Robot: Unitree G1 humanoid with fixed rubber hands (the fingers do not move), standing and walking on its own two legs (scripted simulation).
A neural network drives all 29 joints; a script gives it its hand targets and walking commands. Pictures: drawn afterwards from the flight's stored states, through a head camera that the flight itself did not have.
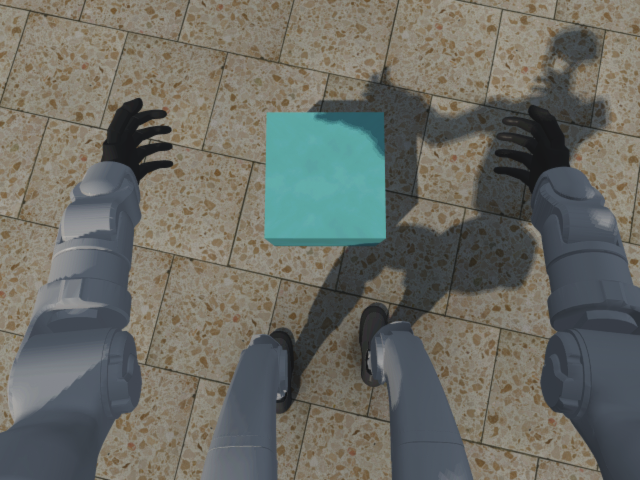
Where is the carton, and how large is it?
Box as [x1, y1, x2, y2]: [264, 112, 385, 245]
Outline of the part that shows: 267,112 264,237 274,245 375,245 384,239 385,202 383,112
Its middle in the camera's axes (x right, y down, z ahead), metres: +0.01 -0.15 +0.98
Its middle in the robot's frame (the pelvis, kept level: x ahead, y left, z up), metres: +0.56 -0.01 -0.59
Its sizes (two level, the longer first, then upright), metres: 0.296 0.274 0.185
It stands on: the floor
